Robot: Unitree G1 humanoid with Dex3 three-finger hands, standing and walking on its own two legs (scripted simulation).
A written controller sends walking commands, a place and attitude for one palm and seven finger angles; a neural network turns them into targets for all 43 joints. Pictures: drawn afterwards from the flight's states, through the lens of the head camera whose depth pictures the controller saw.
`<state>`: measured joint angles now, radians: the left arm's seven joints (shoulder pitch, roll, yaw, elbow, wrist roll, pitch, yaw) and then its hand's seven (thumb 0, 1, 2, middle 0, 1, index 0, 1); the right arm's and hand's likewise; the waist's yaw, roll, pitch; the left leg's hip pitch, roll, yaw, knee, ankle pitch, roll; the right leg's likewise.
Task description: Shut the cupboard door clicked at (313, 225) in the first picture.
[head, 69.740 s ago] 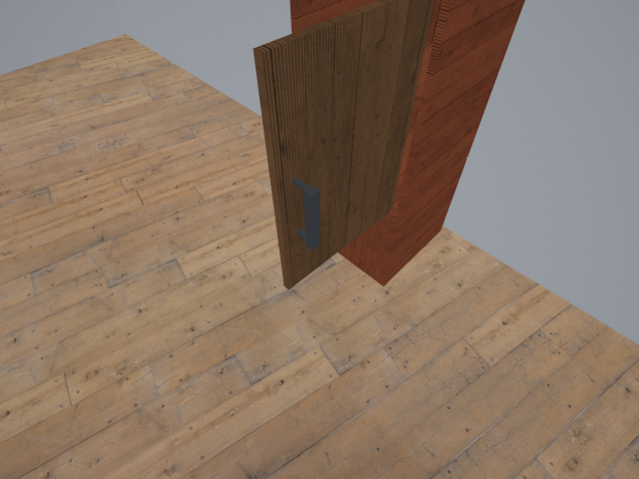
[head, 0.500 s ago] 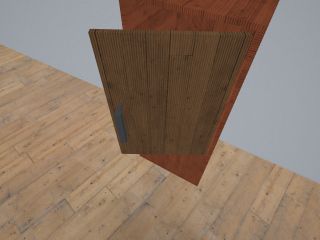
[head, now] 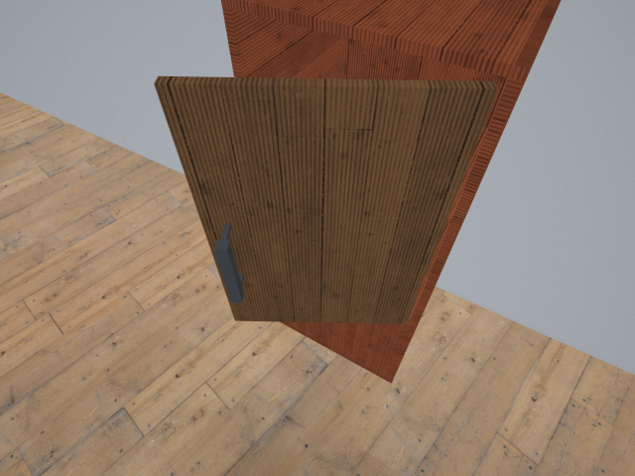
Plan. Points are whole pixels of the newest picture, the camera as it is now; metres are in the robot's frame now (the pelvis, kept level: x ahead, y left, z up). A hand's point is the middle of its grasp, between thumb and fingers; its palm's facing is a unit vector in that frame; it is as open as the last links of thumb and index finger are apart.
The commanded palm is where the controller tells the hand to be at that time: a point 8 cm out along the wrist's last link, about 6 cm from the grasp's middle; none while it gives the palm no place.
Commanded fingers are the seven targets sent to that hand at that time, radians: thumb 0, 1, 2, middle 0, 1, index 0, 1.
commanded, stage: raise the hand and make a fist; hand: left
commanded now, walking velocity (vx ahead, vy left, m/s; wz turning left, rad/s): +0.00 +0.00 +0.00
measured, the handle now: (232, 265) +0.46 +0.19 -0.09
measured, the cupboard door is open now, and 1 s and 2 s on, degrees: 29 29 29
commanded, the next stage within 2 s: bring the fist close to the handle in 1.92 s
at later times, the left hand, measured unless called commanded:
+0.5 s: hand out of the picture +0.10 +0.20 -0.09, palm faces +0.18 -0.98 -0.07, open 5.8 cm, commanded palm +0.11 +0.23 -0.08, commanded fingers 0.00 0.90 0.90 -0.66 -0.80 -0.66 -0.80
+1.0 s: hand (169, 468) +0.14 +0.20 -0.09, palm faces +0.02 -1.00 -0.02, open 3.5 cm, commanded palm +0.12 +0.25 -0.08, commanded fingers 0.00 0.90 0.90 -1.12 -1.30 -1.12 -1.30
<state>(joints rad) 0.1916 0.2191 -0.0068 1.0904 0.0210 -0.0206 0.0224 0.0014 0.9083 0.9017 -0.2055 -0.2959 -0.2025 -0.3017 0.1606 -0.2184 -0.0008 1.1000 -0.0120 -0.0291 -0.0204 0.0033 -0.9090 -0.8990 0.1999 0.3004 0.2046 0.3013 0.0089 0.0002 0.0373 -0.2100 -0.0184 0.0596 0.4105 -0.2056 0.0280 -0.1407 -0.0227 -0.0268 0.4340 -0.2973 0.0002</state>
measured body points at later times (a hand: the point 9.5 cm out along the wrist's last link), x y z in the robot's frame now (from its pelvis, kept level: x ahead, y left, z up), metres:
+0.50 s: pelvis -0.06 -0.04 -0.13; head +0.01 -0.03 +0.32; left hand +0.09 +0.25 -0.08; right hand +0.19 -0.27 -0.19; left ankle +0.01 +0.10 -0.74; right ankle -0.04 -0.12 -0.74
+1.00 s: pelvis -0.07 +0.01 -0.13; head +0.01 +0.03 +0.32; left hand +0.14 +0.26 -0.09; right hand +0.10 -0.24 -0.21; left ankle +0.01 +0.11 -0.74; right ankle -0.04 -0.12 -0.74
